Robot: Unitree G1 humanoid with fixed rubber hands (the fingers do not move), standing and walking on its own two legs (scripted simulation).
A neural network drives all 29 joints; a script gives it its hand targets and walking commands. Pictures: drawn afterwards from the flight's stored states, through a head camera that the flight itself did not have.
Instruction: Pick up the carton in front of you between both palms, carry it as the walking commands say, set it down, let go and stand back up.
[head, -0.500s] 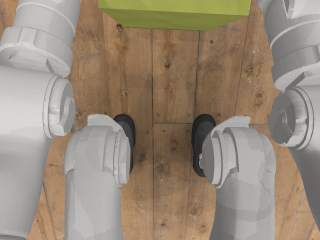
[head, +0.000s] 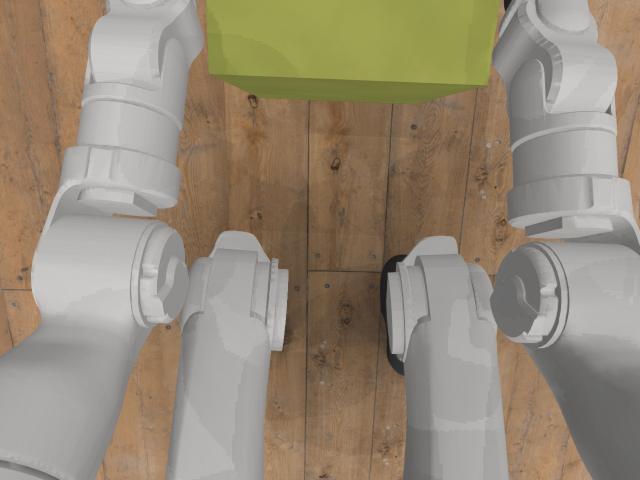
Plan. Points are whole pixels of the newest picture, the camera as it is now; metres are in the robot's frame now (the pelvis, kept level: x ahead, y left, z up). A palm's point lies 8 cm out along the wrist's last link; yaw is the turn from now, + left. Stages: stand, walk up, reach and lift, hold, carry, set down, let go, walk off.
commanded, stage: reach and lift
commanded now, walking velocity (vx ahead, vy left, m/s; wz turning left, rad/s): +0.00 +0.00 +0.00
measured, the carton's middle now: out of the picture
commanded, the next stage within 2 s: none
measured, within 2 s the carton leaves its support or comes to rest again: neither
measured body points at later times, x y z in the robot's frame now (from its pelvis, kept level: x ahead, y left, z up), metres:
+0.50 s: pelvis -0.02 +0.00 +0.11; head +0.26 +0.01 +0.46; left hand +0.51 +0.16 +0.04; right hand +0.51 -0.15 +0.04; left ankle +0.10 +0.13 -0.35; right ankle +0.10 -0.14 -0.35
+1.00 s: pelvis +0.03 +0.00 +0.25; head +0.20 +0.00 +0.67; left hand +0.46 +0.16 +0.20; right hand +0.46 -0.15 +0.21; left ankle +0.10 +0.13 -0.35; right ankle +0.10 -0.14 -0.35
